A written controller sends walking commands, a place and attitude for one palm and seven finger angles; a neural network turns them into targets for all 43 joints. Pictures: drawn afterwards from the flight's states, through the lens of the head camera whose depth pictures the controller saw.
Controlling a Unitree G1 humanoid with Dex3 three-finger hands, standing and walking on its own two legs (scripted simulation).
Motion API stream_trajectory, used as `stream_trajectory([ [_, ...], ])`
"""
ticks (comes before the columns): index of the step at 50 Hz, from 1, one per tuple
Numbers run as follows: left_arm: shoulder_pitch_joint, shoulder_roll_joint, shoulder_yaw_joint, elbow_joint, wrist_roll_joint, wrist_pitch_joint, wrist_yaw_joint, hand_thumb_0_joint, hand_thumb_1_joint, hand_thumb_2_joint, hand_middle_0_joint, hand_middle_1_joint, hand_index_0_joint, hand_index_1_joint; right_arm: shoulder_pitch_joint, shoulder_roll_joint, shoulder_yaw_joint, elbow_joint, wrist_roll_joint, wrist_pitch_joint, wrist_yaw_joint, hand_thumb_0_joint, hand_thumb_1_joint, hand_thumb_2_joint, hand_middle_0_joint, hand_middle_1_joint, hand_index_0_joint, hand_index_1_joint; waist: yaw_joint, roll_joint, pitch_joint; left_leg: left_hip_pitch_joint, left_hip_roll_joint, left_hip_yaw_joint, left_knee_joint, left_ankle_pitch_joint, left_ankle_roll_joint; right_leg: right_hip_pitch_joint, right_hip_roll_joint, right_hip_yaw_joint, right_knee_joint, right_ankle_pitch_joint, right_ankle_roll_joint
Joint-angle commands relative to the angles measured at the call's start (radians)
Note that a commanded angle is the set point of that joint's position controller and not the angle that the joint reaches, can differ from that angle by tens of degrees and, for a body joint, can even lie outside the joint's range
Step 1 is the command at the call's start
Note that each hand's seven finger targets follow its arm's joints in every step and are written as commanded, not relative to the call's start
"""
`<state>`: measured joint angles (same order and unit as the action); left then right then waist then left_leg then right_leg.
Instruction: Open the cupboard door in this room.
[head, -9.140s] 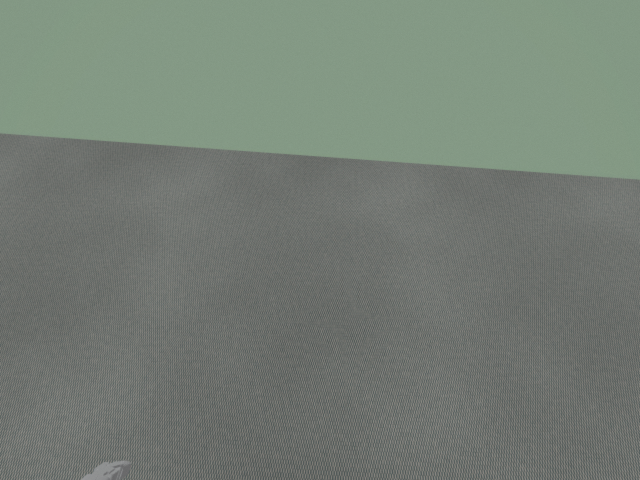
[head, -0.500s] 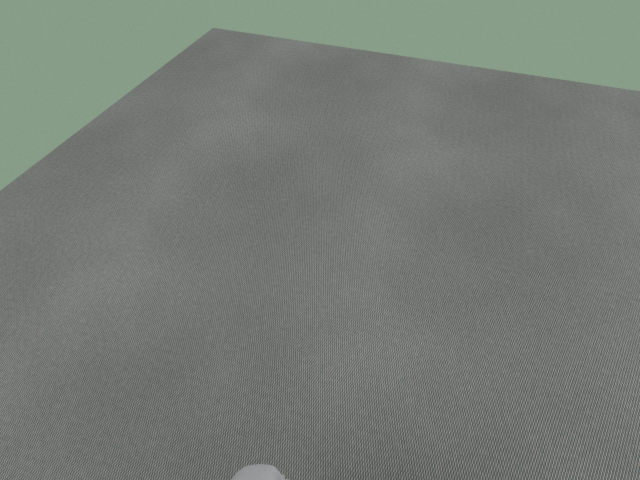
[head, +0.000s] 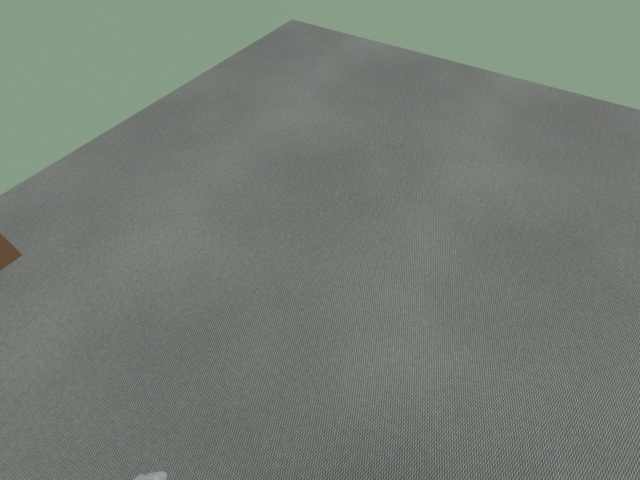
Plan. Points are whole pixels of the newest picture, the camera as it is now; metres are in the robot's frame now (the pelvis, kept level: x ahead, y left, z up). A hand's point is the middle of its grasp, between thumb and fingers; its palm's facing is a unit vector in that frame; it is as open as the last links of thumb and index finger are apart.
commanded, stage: turn or walk to find it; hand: left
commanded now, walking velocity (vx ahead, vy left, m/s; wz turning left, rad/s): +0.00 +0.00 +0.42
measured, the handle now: out of the picture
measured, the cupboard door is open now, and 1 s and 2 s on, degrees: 0 0 0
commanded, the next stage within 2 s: stand and wait in 1.08 s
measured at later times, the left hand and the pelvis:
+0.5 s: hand out of the picture -0.06 +0.22 -0.18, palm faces +0.28 -0.93 -0.24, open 7.4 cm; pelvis -0.04 +0.01 -0.01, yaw +14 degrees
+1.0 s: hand out of the picture -0.06 +0.17 -0.14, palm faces +0.44 -0.85 -0.27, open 7.4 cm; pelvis -0.05 -0.04 +0.00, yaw +27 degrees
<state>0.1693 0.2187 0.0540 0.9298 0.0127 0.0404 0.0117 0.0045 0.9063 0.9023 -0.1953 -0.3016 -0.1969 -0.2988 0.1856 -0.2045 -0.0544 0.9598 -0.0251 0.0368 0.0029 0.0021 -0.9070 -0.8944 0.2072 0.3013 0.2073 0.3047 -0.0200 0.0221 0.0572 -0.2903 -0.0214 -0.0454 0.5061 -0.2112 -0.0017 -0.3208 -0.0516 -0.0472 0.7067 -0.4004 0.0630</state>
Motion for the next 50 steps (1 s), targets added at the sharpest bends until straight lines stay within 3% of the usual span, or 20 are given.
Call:
stream_trajectory([
  [1,0.154,0.16,0.031,-0.038,0.01,-0.043,0.018,0.0,0.9,0.9,-0.2,-0.3,-0.2,-0.3,-0.008,-0.128,-0.044,-0.09,0.017,-0.012,-0.001,0.0,-0.9,-0.9,0.2,0.3,0.2,0.3,0.061,-0.104,-0.116,-0.184,0.072,-0.117,0.105,-0.007,0.034,0.306,-0.166,0.153,-0.398,0.144,-0.051],
  [2,0.141,0.238,0.045,-0.053,0.019,-0.045,0.022,0.0,0.9,0.9,-0.2,-0.3,-0.2,-0.3,-0.017,-0.078,-0.034,-0.122,0.015,-0.012,0.003,0.0,-0.9,-0.9,0.2,0.3,0.2,0.3,0.066,-0.325,-0.075,-0.311,-0.046,0.009,0.319,-0.314,-0.023,0.288,-0.385,0.366,-0.452,0.209,-0.161],
  [3,0.128,0.229,0.056,-0.065,0.009,-0.047,0.027,0.0,0.9,0.9,-0.2,-0.3,-0.2,-0.3,-0.038,-0.132,-0.049,-0.122,0.004,0.004,0.0,0.0,-0.9,-0.9,0.2,0.3,0.2,0.3,0.079,-0.335,-0.079,-0.283,0.001,-0.04,0.503,-0.358,-0.019,0.169,-0.433,0.379,-0.477,0.19,-0.217],
  [5,0.024,0.173,0.036,-0.083,0.009,-0.045,0.024,0.0,0.9,0.9,-0.2,-0.3,-0.2,-0.3,-0.029,-0.126,-0.054,-0.083,0.004,0.015,0.009,0.0,-0.9,-0.9,0.2,0.3,0.2,0.3,0.021,-0.158,0.002,-0.272,0.028,-0.042,0.684,-0.249,-0.02,0.067,-0.332,0.239,-0.451,0.181,-0.202],
  [7,-0.019,0.14,0.023,-0.097,0.009,-0.049,0.022,0.0,0.9,0.9,-0.2,-0.3,-0.2,-0.3,0.036,-0.104,-0.049,-0.051,0.002,0.021,0.017,0.0,-0.9,-0.9,0.2,0.3,0.2,0.3,-0.007,-0.156,-0.012,-0.254,0.037,-0.003,0.716,-0.164,-0.04,0.075,-0.264,0.09,-0.417,0.243,-0.164],
  [15,0.121,0.185,0.038,-0.034,0.021,-0.046,0.021,0.0,0.9,0.9,-0.2,-0.3,-0.2,-0.3,-0.072,-0.079,-0.024,-0.07,0.012,0.008,0.015,0.0,-0.9,-0.9,0.2,0.3,0.2,0.3,0.074,-0.208,-0.048,-0.174,0.051,0.092,0.364,-0.261,-0.061,0.226,-0.306,0.03,-0.342,0.521,-0.201],
  [18,0.116,0.202,0.046,-0.017,0.02,-0.041,0.019,0.0,0.9,0.9,-0.2,-0.3,-0.2,-0.3,-0.045,-0.076,-0.017,-0.064,0.019,-0.004,0.009,0.0,-0.9,-0.9,0.2,0.3,0.2,0.3,0.065,-0.222,-0.091,-0.086,0.041,0.126,0.186,-0.239,-0.049,0.251,-0.311,0.006,-0.27,0.599,-0.191],
  [20,0.103,0.202,0.046,-0.014,0.011,-0.033,0.016,0.0,0.9,0.9,-0.2,-0.3,-0.2,-0.3,0.01,-0.093,-0.018,-0.05,0.016,-0.012,0.007,0.0,-0.9,-0.9,0.2,0.3,0.2,0.3,0.031,-0.202,-0.112,0.059,0.034,0.144,-0.006,-0.075,-0.036,0.181,-0.284,-0.046,-0.193,0.54,-0.13],
  [21,0.093,0.18,0.044,-0.02,0.002,-0.027,0.014,0.0,0.9,0.9,-0.2,-0.3,-0.2,-0.3,0.051,-0.13,-0.027,-0.041,0.014,-0.022,0.008,0.0,-0.9,-0.9,0.2,0.3,0.2,0.3,0.001,-0.1,-0.132,0.182,0.081,0.092,-0.116,0.047,-0.018,0.085,-0.252,-0.089,-0.091,0.428,-0.081],
  [22,0.104,0.12,0.036,-0.049,-0.004,-0.02,0.008,0.0,0.9,0.9,-0.2,-0.3,-0.2,-0.3,0.078,-0.226,-0.048,-0.047,0.005,-0.03,0.005,0.0,-0.9,-0.9,0.2,0.3,0.2,0.3,-0.01,0.174,-0.149,0.302,0.3,-0.204,-0.165,0.274,0.074,-0.142,-0.128,-0.142,0.098,0.091,-0.009],
  [23,0.033,0.09,0.014,-0.086,0.004,-0.014,0.006,0.0,0.9,0.9,-0.2,-0.3,-0.2,-0.3,0.118,-0.281,-0.056,-0.042,0.007,-0.021,0.002,0.0,-0.9,-0.9,0.2,0.3,0.2,0.3,-0.037,0.247,-0.111,0.247,0.424,-0.29,-0.193,0.419,0.167,-0.213,-0.075,-0.096,0.249,-0.225,0.007],
  [25,-0.038,0.102,0.024,-0.073,0.005,0.003,0.009,0.0,0.9,0.9,-0.2,-0.3,-0.2,-0.3,0.07,-0.243,-0.05,-0.036,0.003,-0.022,-0.017,0.0,-0.9,-0.9,0.2,0.3,0.2,0.3,-0.038,0.24,-0.043,0.106,0.362,-0.27,-0.233,0.174,0.177,-0.231,-0.079,0.006,0.385,-0.153,0.002],
  [29,0.038,0.093,0.022,-0.026,0.004,-0.007,-0.006,0.0,0.9,0.9,-0.2,-0.3,-0.2,-0.3,-0.014,-0.195,-0.033,-0.058,0.005,-0.033,-0.021,0.0,-0.9,-0.9,0.2,0.3,0.2,0.3,0.013,0.123,-0.078,0.155,0.261,-0.145,-0.187,0.298,0.156,-0.201,-0.057,0.009,0.351,-0.024,0.013],
  [37,0.023,0.072,0.012,-0.058,-0.005,-0.016,0.005,0.0,0.9,0.9,-0.2,-0.3,-0.2,-0.3,0.008,-0.202,-0.049,-0.061,-0.001,-0.017,-0.013,0.0,-0.9,-0.9,0.2,0.3,0.2,0.3,-0.003,0.143,-0.09,0.115,0.247,-0.228,-0.136,0.357,0.166,-0.041,0.005,-0.009,0.031,-0.038,0.008],
  [40,0.131,0.093,0.017,-0.034,-0.005,-0.032,0.01,0.0,0.9,0.9,-0.2,-0.3,-0.2,-0.3,-0.027,-0.187,-0.051,-0.076,0.008,-0.013,-0.008,0.0,-0.9,-0.9,0.2,0.3,0.2,0.3,0.054,0.102,-0.119,-0.007,0.185,-0.21,-0.044,0.242,0.107,0.175,0.004,-0.019,-0.262,0.18,0.002],
  [41,0.155,0.143,0.025,-0.031,0.006,-0.042,0.015,0.0,0.9,0.9,-0.2,-0.3,-0.2,-0.3,-0.015,-0.144,-0.047,-0.084,0.015,-0.013,-0.003,0.0,-0.9,-0.9,0.2,0.3,0.2,0.3,0.062,-0.044,-0.128,-0.12,0.106,-0.144,0.067,0.082,0.049,0.285,-0.104,0.083,-0.375,0.193,-0.026],
  [42,0.154,0.227,0.043,-0.04,0.019,-0.049,0.022,0.0,0.9,0.9,-0.2,-0.3,-0.2,-0.3,-0.008,-0.076,-0.034,-0.111,0.017,-0.014,0.003,0.0,-0.9,-0.9,0.2,0.3,0.2,0.3,0.062,-0.302,-0.099,-0.293,-0.035,0.003,0.276,-0.253,-0.019,0.331,-0.349,0.335,-0.431,0.26,-0.129],
  [43,0.144,0.237,0.051,-0.053,0.01,-0.047,0.024,0.0,0.9,0.9,-0.2,-0.3,-0.2,-0.3,-0.044,-0.125,-0.048,-0.12,0.006,0.002,0.0,0.0,-0.9,-0.9,0.2,0.3,0.2,0.3,0.083,-0.338,-0.083,-0.271,-0.007,-0.025,0.473,-0.368,-0.021,0.187,-0.435,0.372,-0.461,0.261,-0.208],
  [46,-0.008,0.156,0.027,-0.088,0.009,-0.045,0.022,0.0,0.9,0.9,-0.2,-0.3,-0.2,-0.3,-0.002,-0.116,-0.054,-0.062,0.002,0.021,0.014,0.0,-0.9,-0.9,0.2,0.3,0.2,0.3,0.001,-0.145,0.016,-0.255,0.033,-0.029,0.713,-0.201,-0.026,0.044,-0.291,0.166,-0.44,0.177,-0.177],
  [50,0.019,0.133,0.022,-0.083,0.012,-0.051,0.024,0.0,0.9,0.9,-0.2,-0.3,-0.2,-0.3,0.023,-0.106,-0.047,-0.044,0.002,0.024,0.02,0.0,-0.9,-0.9,0.2,0.3,0.2,0.3,0.015,-0.197,-0.008,-0.235,0.047,0.02,0.669,-0.149,-0.055,0.092,-0.259,0.067,-0.434,0.217,-0.16],
])
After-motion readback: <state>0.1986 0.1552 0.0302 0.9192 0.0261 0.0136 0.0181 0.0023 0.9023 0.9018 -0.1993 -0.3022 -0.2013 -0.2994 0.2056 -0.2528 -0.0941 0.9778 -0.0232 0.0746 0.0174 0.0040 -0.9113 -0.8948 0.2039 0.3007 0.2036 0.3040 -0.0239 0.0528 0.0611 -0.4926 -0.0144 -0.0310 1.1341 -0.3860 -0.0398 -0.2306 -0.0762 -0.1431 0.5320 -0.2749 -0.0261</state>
